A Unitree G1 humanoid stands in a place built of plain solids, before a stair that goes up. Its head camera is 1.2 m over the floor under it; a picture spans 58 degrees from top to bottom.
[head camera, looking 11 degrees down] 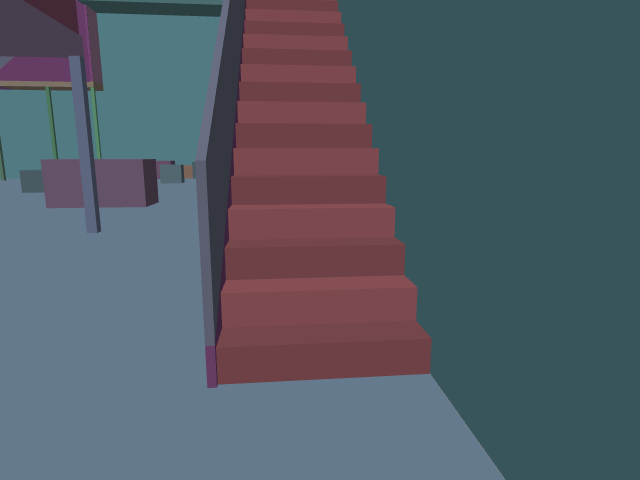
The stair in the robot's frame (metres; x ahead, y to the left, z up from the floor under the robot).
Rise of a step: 0.21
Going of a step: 0.27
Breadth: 1.17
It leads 6 degrees to the left of straight ahead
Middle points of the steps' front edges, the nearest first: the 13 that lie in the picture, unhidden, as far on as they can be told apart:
2.18 -0.03 0.21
2.45 -0.01 0.42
2.72 0.02 0.63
2.99 0.05 0.84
3.26 0.07 1.05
3.54 0.10 1.26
3.81 0.13 1.47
4.08 0.16 1.68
4.35 0.18 1.89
4.62 0.21 2.10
4.89 0.24 2.31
5.16 0.27 2.52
5.43 0.29 2.73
